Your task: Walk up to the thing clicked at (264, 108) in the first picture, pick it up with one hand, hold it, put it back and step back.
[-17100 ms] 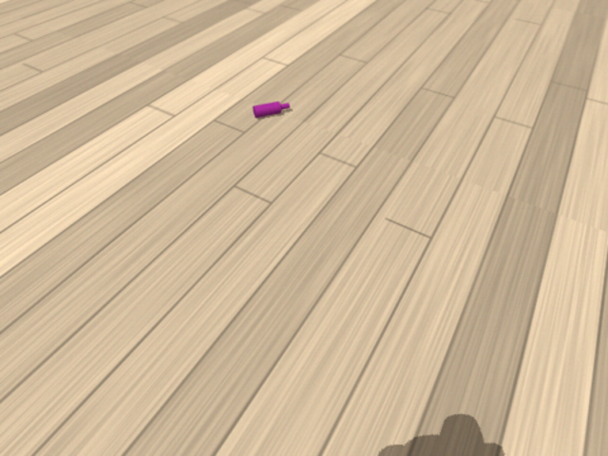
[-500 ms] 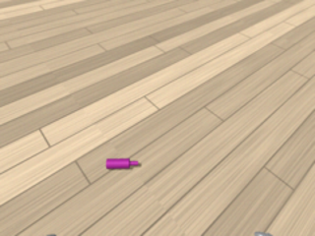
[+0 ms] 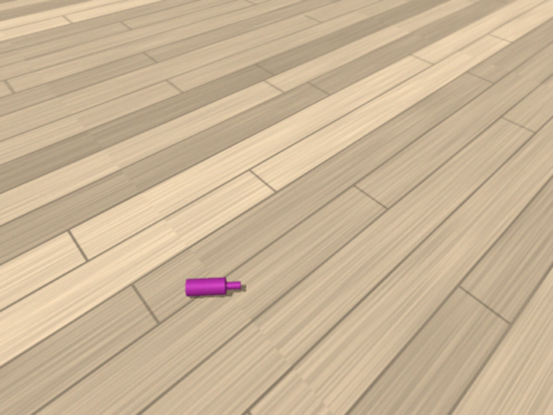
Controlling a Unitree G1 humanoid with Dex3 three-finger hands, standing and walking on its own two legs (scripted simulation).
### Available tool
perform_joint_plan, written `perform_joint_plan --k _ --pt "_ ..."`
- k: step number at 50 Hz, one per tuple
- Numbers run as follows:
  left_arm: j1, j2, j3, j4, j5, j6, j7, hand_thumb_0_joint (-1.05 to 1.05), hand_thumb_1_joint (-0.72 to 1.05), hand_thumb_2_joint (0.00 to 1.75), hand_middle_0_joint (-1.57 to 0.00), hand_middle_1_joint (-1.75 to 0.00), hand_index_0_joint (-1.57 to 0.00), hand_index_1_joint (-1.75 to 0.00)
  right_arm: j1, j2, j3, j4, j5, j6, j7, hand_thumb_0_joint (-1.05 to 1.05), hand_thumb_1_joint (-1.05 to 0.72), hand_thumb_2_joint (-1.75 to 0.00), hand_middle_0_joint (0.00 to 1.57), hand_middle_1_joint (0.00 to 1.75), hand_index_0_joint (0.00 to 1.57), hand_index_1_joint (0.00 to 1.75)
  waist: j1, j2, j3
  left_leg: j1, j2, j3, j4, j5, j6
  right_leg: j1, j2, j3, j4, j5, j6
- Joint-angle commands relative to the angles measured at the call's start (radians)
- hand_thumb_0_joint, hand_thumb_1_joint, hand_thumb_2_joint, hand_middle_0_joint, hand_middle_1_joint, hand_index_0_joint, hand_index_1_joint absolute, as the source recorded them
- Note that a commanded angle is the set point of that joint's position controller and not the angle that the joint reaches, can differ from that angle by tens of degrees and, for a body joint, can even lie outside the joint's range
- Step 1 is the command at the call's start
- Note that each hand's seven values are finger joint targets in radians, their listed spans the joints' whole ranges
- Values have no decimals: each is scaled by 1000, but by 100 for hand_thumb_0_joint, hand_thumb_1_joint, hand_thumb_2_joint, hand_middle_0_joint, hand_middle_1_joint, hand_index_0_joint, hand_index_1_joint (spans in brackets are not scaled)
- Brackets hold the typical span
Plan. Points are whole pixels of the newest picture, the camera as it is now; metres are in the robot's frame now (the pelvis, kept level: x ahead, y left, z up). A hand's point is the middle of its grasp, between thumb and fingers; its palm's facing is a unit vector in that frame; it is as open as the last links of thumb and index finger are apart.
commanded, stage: stand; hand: left
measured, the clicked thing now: (213, 286) +0.71 +0.24 -0.75
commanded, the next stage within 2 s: walk up in 0.58 s
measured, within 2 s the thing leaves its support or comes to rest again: neither
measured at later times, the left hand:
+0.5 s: hand out of the picture +0.06 +0.26 -0.16, palm faces -0.04 -0.94 -0.34, open 7.4 cm
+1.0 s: hand out of the picture +0.09 +0.32 -0.17, palm faces +0.02 -0.94 -0.35, open 7.4 cm
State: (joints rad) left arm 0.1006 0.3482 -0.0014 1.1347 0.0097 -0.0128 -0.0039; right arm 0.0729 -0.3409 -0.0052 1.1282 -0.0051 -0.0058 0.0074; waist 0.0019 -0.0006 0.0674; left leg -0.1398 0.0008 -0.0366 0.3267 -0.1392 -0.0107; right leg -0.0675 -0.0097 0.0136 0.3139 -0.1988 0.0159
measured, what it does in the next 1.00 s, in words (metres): lifts its right foot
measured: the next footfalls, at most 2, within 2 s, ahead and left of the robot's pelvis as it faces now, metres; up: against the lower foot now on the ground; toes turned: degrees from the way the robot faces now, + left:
right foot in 1.26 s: +0.31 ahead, -0.11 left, +0.00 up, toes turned +1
left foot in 1.62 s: +0.37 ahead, +0.14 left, +0.00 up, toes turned +4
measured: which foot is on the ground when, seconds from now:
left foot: down 0.00-1.00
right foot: down 0.00-0.88, up 0.90-1.00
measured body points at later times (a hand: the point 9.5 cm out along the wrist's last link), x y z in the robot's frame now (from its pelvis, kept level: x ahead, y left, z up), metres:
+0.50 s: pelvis -0.01 +0.00 +0.00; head +0.00 +0.00 +0.45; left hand +0.06 +0.30 -0.13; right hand +0.05 -0.30 -0.14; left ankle +0.03 +0.13 -0.75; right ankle -0.01 -0.13 -0.75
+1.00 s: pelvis +0.08 +0.03 -0.01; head +0.09 +0.06 +0.44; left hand +0.09 +0.36 -0.14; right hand +0.16 -0.29 -0.11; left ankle +0.09 +0.14 -0.75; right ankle +0.06 -0.11 -0.69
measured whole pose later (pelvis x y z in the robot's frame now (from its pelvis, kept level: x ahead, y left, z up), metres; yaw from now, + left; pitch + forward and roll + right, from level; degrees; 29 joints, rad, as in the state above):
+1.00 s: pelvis +0.08 +0.03 -0.01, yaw +2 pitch -3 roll +0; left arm 0.30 0.43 0.06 0.98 0.01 -0.01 -0.04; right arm 0.27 -0.37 -0.07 0.92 -0.02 -0.07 0.04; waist 0.00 -0.05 0.08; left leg -0.19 0.00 0.04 0.49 -0.25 0.03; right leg -0.35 0.00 0.07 0.99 -0.43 -0.04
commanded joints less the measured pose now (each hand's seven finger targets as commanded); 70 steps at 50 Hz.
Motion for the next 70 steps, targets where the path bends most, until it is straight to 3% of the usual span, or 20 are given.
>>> perform_joint_plan --k 1,20,28,29,30,33,35,39,42,43,44,45,47,50,58,62,63,64,65,70 --pt "-35 217 42 -58 1 -27 11 0 90 90 -20 -30 -20 -30 -46 -221 -44 -56 -2 -26 -5 0 -90 -90 20 30 20 30 -2 11 -93 42 112 -92 -49 51 27 -31 -114 89 -71 45 -32" --pt "-6 222 37 -54 0 -16 6 0 90 90 -20 -30 -20 -30 6 -232 -36 -37 -3 -23 -7 0 -90 -90 20 30 20 30 -5 13 -31 -28 113 -118 -85 -92 28 -76 -99 85 -57 -67 -37" --pt "-5 224 36 -69 -3 -22 7 0 90 90 -20 -30 -20 -30 11 -229 -32 -41 -2 -29 -9 0 -90 -90 20 30 20 30 -8 15 -78 21 116 -98 -45 51 30 -61 -111 96 -49 36 -37" --pt "51 281 94 -106 10 -29 -12 0 90 90 -20 -30 -20 -30 88 -286 -79 -82 -13 -35 14 0 -90 -90 20 30 20 30 -2 10 -173 14 68 -116 3 -407 94 -6 -52 66 19 -354 -77" --pt "79 285 102 -102 22 -29 -18 0 90 90 -20 -30 -20 -30 97 -300 -89 -85 -23 -33 21 0 -90 -90 20 30 20 30 10 33 -107 -85 82 -152 -5 -579 105 -47 -62 97 49 -496 -95" --pt "155 276 120 -121 23 -36 -19 0 90 90 -20 -30 -20 -30 -13 -231 -89 -167 -29 -36 28 0 -90 -90 20 30 20 30 76 -52 74 -376 40 -93 154 -373 76 35 -150 244 -37 -438 -157" --pt "211 337 147 -139 30 -49 -12 0 90 90 -20 -30 -20 -30 -44 -218 -92 -206 -33 -46 24 0 -90 -90 20 30 20 30 106 -152 70 -541 23 -17 409 -292 33 188 -336 417 -153 -197 -253" --pt "57 332 142 -231 31 -49 -23 0 90 90 -20 -30 -20 -30 80 -239 -111 -209 -22 -58 44 0 -90 -90 20 30 20 30 5 -184 71 -284 97 -22 299 -286 41 -52 -286 251 -127 -236 -235" --pt "52 253 111 -267 15 -36 -34 0 90 90 -20 -30 -20 -30 285 -243 -144 -158 -36 -73 34 0 -90 -90 20 30 20 30 -99 -34 -33 180 -12 70 76 -55 37 -284 -109 2 244 59 -137" --pt "111 180 95 -282 5 -37 -38 0 90 90 -20 -30 -20 -30 382 -320 -172 -161 -46 -80 21 0 -90 -90 20 30 20 30 -130 220 -101 310 158 -218 -72 -264 95 -418 6 -76 578 -50 -79" --pt "141 191 98 -276 3 -36 -29 0 90 90 -20 -30 -20 -30 376 -418 -183 -186 -47 -86 21 0 -90 -90 20 30 20 30 -109 281 -97 300 365 -604 -146 -362 204 -564 98 35 705 -357 -70" --pt "112 285 114 -270 8 -35 -19 0 90 90 -20 -30 -20 -30 322 -397 -176 -213 -17 -82 21 0 -90 -90 20 30 20 30 -88 110 -52 172 394 -587 -118 -330 261 -523 23 139 770 -376 -77" --pt "178 271 104 -251 -7 -31 -23 0 90 90 -20 -30 -20 -30 225 -317 -141 -267 -12 -82 14 0 -90 -90 20 30 20 30 -21 63 18 104 309 -354 -88 -253 228 -526 -31 153 758 -251 -78" --pt "219 268 103 -244 1 -28 -43 0 90 90 -20 -30 -20 -30 217 -302 -133 -291 -9 -89 12 0 -90 -90 20 30 20 30 -21 135 32 47 255 -187 -118 -114 210 -473 -54 69 625 -148 -38" --pt "114 236 119 -318 15 -39 -69 0 90 90 -20 -30 -20 -30 255 -317 -132 -352 -3 -83 23 0 -90 -90 20 30 20 30 -36 143 35 -65 214 -65 -44 -12 193 -272 -45 -52 317 15 -41" --pt "297 265 148 -281 14 -59 -50 0 90 90 -20 -30 -20 -30 245 -261 -108 -388 0 -76 17 0 -90 -90 20 30 20 30 76 -16 -67 -172 149 2 314 101 134 57 -4 -52 202 -4 -78" --pt "373 325 170 -282 23 -70 -35 0 90 90 -20 -30 -20 -30 305 -199 -85 -393 5 -77 12 0 -90 -90 20 30 20 30 102 -225 -126 -257 50 70 619 -1 92 142 -162 181 76 -99 -122" --pt "363 379 171 -321 13 -77 -27 0 90 90 -20 -30 -20 -30 346 -176 -72 -403 7 -73 10 0 -90 -90 20 30 20 30 75 -298 -110 -440 -73 61 771 -382 47 193 -386 576 -44 -102 -220" --pt "311 389 170 -331 -2 -70 -28 0 90 90 -20 -30 -20 -30 328 -279 -101 -370 -2 -60 -4 0 -90 -90 20 30 20 30 67 -159 -65 -418 -19 -29 879 -422 58 45 -426 604 -41 -146 -307" --pt "191 291 130 -374 -4 -68 -15 0 90 90 -20 -30 -20 -30 380 -258 -100 -306 2 -44 12 0 -90 -90 20 30 20 30 2 -156 17 -333 39 -26 743 -240 33 -177 -238 203 -37 12 -235"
